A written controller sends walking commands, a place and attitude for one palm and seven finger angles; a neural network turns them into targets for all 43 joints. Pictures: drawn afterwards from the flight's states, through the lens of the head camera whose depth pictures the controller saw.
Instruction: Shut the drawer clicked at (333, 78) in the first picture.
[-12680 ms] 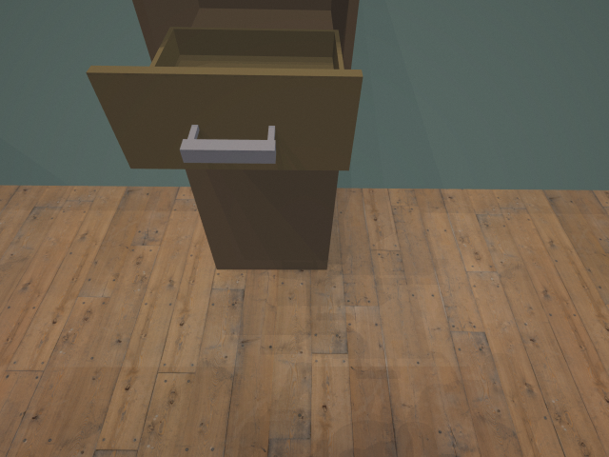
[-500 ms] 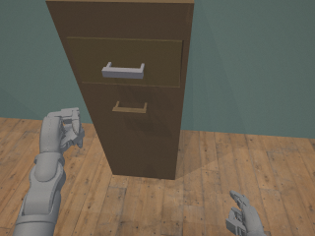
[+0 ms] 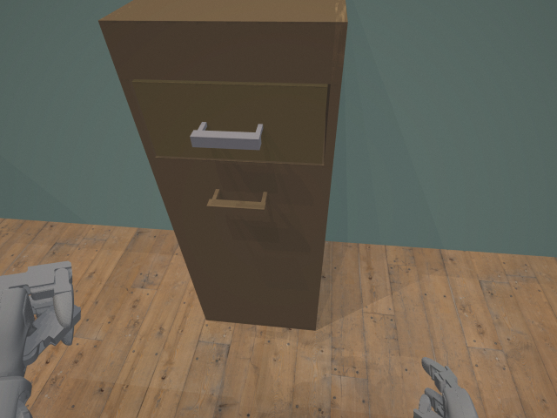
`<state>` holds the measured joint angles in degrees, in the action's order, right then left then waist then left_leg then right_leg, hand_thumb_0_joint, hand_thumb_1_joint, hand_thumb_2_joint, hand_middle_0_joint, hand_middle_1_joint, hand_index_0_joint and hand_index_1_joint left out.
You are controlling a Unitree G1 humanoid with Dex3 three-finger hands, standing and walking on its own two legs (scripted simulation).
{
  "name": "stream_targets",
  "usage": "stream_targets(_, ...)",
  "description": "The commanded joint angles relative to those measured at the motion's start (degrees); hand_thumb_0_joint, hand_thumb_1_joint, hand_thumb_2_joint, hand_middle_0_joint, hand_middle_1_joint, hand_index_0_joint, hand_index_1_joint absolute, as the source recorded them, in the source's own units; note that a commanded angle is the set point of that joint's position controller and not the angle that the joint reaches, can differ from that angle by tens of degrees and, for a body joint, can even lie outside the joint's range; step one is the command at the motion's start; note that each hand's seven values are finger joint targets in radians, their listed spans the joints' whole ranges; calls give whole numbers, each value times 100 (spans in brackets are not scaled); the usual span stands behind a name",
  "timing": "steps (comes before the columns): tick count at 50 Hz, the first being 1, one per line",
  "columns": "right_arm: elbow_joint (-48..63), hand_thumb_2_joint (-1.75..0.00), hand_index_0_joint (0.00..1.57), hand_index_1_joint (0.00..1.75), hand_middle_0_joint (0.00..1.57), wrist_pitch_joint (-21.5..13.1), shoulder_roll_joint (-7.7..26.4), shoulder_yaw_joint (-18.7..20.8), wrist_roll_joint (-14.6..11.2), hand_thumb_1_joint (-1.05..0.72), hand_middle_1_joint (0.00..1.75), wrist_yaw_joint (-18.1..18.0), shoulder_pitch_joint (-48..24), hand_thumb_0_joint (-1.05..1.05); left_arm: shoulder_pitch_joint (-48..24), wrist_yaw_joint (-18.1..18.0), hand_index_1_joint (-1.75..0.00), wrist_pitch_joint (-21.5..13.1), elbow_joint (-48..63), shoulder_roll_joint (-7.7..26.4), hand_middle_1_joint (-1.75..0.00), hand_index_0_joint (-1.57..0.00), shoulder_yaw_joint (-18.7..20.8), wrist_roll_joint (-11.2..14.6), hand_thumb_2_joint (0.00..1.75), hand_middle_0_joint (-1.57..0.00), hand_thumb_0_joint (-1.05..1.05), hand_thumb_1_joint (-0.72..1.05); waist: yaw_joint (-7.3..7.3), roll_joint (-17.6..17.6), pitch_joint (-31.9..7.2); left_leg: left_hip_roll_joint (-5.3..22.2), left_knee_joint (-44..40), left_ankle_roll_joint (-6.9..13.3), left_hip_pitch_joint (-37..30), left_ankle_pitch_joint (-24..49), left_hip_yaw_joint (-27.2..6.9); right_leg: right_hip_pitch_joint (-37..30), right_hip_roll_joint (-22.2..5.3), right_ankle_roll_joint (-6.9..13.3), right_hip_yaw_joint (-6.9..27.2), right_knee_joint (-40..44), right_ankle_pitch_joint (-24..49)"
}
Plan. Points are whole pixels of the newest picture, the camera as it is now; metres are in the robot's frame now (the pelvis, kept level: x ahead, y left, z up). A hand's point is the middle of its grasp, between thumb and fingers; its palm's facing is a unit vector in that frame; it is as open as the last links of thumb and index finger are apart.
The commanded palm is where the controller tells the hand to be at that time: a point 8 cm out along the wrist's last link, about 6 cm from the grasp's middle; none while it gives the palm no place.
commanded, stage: draw the hand back to the body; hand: left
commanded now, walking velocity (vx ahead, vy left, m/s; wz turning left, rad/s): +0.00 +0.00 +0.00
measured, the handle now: (228, 133) +0.61 +0.18 +0.11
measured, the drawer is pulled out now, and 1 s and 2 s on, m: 0.00 0.00 0.00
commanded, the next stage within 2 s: step back with the hand held close in 0.12 s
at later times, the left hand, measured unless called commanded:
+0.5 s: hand (78, 304) +0.19 +0.25 +0.15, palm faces +0.30 -0.82 -0.48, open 3.2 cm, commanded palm +0.12 +0.29 +0.17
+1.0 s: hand (14, 388) +0.10 +0.25 +0.16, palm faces +0.38 -0.80 -0.46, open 3.2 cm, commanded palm +0.03 +0.30 +0.17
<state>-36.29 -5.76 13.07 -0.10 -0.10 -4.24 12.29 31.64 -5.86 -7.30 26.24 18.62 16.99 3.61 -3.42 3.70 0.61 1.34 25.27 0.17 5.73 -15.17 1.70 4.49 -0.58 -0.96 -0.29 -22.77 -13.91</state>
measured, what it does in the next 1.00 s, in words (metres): shifts its weight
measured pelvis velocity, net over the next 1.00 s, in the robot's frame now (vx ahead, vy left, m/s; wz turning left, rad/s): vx -0.09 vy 0.02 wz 0.01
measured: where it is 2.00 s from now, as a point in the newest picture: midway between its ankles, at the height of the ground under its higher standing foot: outside the picture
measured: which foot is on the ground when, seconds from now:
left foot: down 0.00-1.00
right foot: down 0.00-1.00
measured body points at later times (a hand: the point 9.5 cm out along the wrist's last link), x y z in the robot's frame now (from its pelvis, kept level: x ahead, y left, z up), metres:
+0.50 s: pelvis -0.01 +0.01 +0.00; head +0.00 +0.00 +0.45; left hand +0.16 +0.29 +0.18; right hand +0.16 -0.23 -0.09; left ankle -0.01 +0.12 -0.74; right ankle -0.01 -0.13 -0.74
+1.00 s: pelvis -0.09 +0.02 -0.01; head -0.08 +0.02 +0.44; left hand +0.07 +0.30 +0.18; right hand +0.07 -0.23 -0.09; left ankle -0.01 +0.12 -0.74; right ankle -0.01 -0.13 -0.74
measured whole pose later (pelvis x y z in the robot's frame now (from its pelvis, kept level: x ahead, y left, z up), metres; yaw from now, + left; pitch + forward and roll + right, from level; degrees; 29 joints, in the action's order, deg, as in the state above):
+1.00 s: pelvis -0.09 +0.02 -0.01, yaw +1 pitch +0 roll -2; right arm -32.3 -4.4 12.3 0.9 -0.4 -4.8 13.0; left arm 34.5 -9.0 -16.3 31.7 21.5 21.0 0.8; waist 0.6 1.5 1.7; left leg 1.1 32.8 2.2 23.2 -10.1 0.9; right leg 20.7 -0.1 -2.2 0.3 -29.0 -10.7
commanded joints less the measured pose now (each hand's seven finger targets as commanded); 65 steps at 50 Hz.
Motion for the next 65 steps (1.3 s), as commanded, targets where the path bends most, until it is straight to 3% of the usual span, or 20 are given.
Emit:
stream_targets(1, 944, -90, 20, 30, 20, -384, 568, 153, 21, -90, 30, -70, -813, 0, -820, -103, -160, -307, 1150, 798, -160, -140, 423, -57, 90, -140, 0, 90, 75, -179, 115, -59, -387, 135, -62, 803, 41, 558, 140, 138, -110, 576, 441)
stream_targets(2, 937, -90, 20, 30, 20, -403, 556, 145, 23, -90, 30, -83, -793, 0, -948, -123, -160, -324, 1220, 791, -160, -140, 401, -61, 90, -140, 0, 90, 87, 10, 17, -59, -410, 132, -101, 747, 22, 507, 104, 149, -121, 527, 381)
stream_targets(4, 923, -90, 20, 30, 20, -423, 536, 128, 43, -90, 30, -101, -783, 0, -886, -151, -160, -313, 1084, 794, -160, -140, 455, -61, 90, -140, 0, 90, 36, -160, 10, -61, -438, 136, -70, 712, -11, 464, 111, 154, -149, 493, 335)
stream_targets(12, 951, -90, 20, 30, 20, -425, 494, 75, 71, -90, 30, -57, -851, 0, -746, -129, -160, -251, 1212, 798, -160, -140, 499, -41, 90, -140, 0, 90, -44, 4, -154, -49, -443, 83, -48, 1062, -40, 161, 112, 185, -136, 383, 752)
stream_targets(13, 1141, -90, 20, 30, 20, -256, 692, 102, 41, -90, 30, -5, -798, 0, -1425, -146, -160, -512, 1701, 1615, -160, -140, 1325, -45, 90, -140, 0, 90, 196, -55, 235, 18, -318, 218, 419, 649, -41, 672, -99, 178, 475, 725, 1043)
stream_targets(15, 1073, -90, 20, 30, 20, -50, 622, 144, 59, -90, 30, 21, -748, 0, -357, -43, -160, -524, 983, 936, -160, -140, 816, -64, 90, -140, 0, 90, 237, -386, 43, 22, -223, 217, 282, 858, -73, 729, -211, 161, 425, 709, 1292)
stream_targets(17, 1148, -90, 20, 30, 20, 76, 652, 187, 71, -90, 30, 31, -755, 0, -201, -23, -160, -585, 1113, 930, -160, -140, 762, -86, 90, -140, 0, 90, 255, -148, -222, 77, -283, 205, 271, 1353, -44, 557, -179, 103, 236, 488, 1690)
stream_targets(23, 1404, -90, 20, 30, 20, 330, 632, 315, 0, -90, 30, 12, -731, 0, 316, -103, -160, -650, 1454, 1189, -160, -140, 1022, -84, 90, -140, 0, 90, 249, -160, -1050, 267, -235, 201, 237, 2721, -109, 153, -67, -12, -31, -158, 2472)
stream_targets(27, 1509, -90, 20, 30, 20, 360, 623, 353, -34, -90, 30, -12, -724, 0, 536, -162, -160, -709, 1705, 1304, -160, -140, 1146, -66, 90, -140, 0, 90, 238, 81, -1161, 333, -203, 205, 540, 2711, -135, 82, -63, -39, -17, -426, 2515)
stream_targets(32, 1513, -90, 20, 30, 20, 278, 621, 379, -49, -90, 30, -52, -683, 0, 596, -233, -160, -796, 1675, 1266, -160, -140, 1174, -85, 90, -140, 0, 90, 266, 72, -892, 411, -353, 271, 1257, 1677, -217, 117, -48, -62, 60, -617, 1902)
stream_targets(38, 1472, -90, 20, 30, 20, 98, 674, 396, -54, -90, 30, -58, -580, 0, 486, -305, -160, -982, 1656, 1197, -160, -140, 1149, -160, 90, -140, 0, 90, 351, -110, -581, 359, -438, 363, 2280, -470, -377, 157, -110, -2, 353, -539, 931)
stream_targets(44, 1364, -90, 20, 30, 20, -77, 690, 388, -23, -90, 30, -75, -438, 0, 177, -399, -160, -1170, 1714, 1194, -160, -140, 1046, -214, 90, -140, 0, 90, 442, -287, -284, 197, -152, 304, 2064, -1374, -425, 1182, -224, 83, 580, 239, -924)
stream_targets(48, 1337, -90, 20, 30, 20, -199, 725, 363, -9, -90, 30, -115, -450, 0, 115, -447, -160, -1263, 1706, 1188, -160, -140, 1084, -261, 90, -140, 0, 90, 416, 201, -301, 528, -815, 427, 2653, -1830, -800, 628, 115, -40, 255, -379, -822)
stream_targets(51, 1343, -90, 20, 30, 20, -323, 726, 384, -37, -90, 30, -116, -493, 0, 240, -427, -160, -1323, 1675, 1246, -160, -140, 1211, -307, 90, -140, 0, 90, 354, 566, -522, 767, -1087, 558, 3194, -2052, -1013, -81, 348, -72, 177, -1191, 95)
stream_targets(54, 1343, -90, 20, 30, 20, -409, 723, 391, -7, -90, 30, -80, -526, 0, 220, -378, -160, -1395, 1717, 1216, -160, -140, 1283, -354, 90, -140, 0, 90, 333, 581, -493, 818, -943, 675, 3931, -2337, -996, -549, 382, -69, 380, -1599, 500)
stream_targets(57, 1339, -90, 20, 30, 20, -473, 719, 443, 10, -90, 30, -45, -537, 0, 108, -341, -160, -1470, 1750, 1301, -160, -140, 1431, -422, 90, -140, 0, 90, 339, 291, -293, 748, -535, 699, 4404, -2886, -862, -375, 309, 11, 860, -1514, 5)
stream_targets(59, 1258, -90, 20, 30, 20, -453, 613, 471, 33, -90, 30, 8, -415, 0, 41, -326, -160, -1455, 1778, 1305, -160, -140, 1394, -325, 90, -140, 0, 90, 395, -631, -236, 181, 727, 364, 3267, -2298, -375, 1184, -294, 316, 1761, -302, -737)
stream_targets(61, 989, -90, 20, 30, 20, -312, 530, 474, 89, -90, 30, 102, -215, 0, -180, -372, -160, -1410, 1907, 1380, -160, -140, 1287, -213, 90, -140, 0, 90, 475, -1441, -442, -267, 2310, -25, 1405, -1192, -43, 2983, -1222, 789, 2497, 929, -1504)
stream_targets(63, 945, -90, 20, 30, 20, -166, 404, 429, 73, -90, 30, 141, -280, 0, -289, -397, -160, -1326, 1850, 1333, -160, -140, 1152, -218, 90, -140, 0, 90, 527, -1717, -604, -229, 2540, 3, 769, -863, -92, 3204, -1270, 723, 1932, 953, -1272)
stream_targets(65, 986, -90, 20, 30, 20, -117, 449, 401, 54, -90, 30, 71, -334, 0, -385, -405, -160, -1324, 1843, 1360, -160, -140, 1164, -213, 90, -140, 0, 90, 556, -1249, -254, -123, 1030, 89, 520, -904, -174, 3380, -756, 367, 1308, 483, -1349)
